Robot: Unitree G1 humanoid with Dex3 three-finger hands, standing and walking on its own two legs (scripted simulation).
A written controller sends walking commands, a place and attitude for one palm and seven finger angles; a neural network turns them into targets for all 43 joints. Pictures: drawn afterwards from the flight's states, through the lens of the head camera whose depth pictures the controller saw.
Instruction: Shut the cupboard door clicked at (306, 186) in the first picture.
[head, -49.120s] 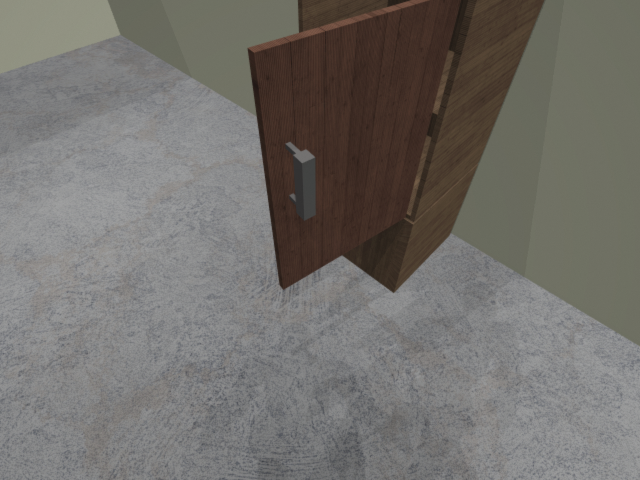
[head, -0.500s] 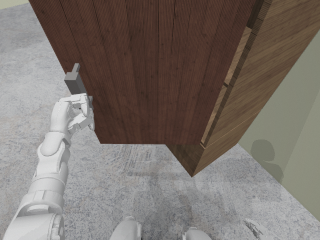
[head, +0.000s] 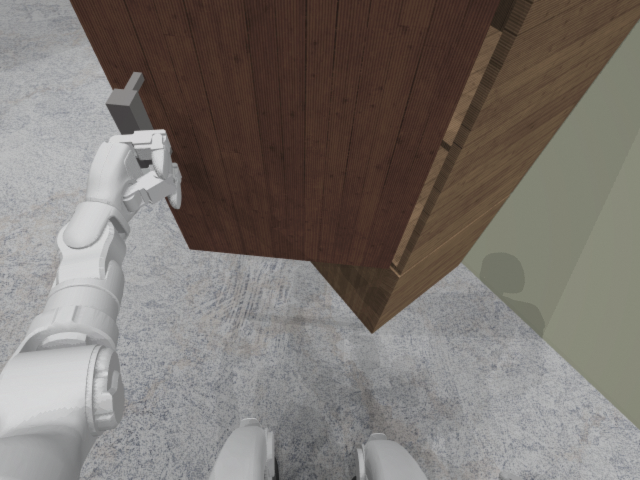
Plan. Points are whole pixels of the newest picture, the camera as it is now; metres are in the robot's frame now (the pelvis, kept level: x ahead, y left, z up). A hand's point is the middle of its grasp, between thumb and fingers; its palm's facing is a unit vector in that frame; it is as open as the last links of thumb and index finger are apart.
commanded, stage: push the door shut along its arc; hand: left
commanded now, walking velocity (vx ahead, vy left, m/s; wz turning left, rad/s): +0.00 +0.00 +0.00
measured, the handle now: (148, 130) +0.54 +0.22 +0.09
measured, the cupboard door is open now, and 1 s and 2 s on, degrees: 47 34 27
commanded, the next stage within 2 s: pull the fist back off the door in 1.22 s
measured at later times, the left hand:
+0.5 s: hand (202, 140) +0.52 +0.15 +0.09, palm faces -0.27 -0.96 -0.01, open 3.1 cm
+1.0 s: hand (230, 114) +0.57 +0.11 +0.09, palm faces -0.37 -0.93 -0.04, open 3.0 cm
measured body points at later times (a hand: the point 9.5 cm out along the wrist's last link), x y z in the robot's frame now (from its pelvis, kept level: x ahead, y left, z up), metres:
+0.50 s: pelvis +0.00 +0.00 -0.02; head +0.13 +0.02 +0.41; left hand +0.53 +0.20 +0.10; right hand +0.02 -0.27 -0.13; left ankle +0.07 +0.11 -0.66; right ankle +0.01 -0.13 -0.66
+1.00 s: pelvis +0.01 +0.00 -0.03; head +0.17 +0.01 +0.39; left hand +0.59 +0.17 +0.10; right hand -0.03 -0.26 -0.14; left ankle +0.07 +0.11 -0.66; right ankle +0.01 -0.13 -0.66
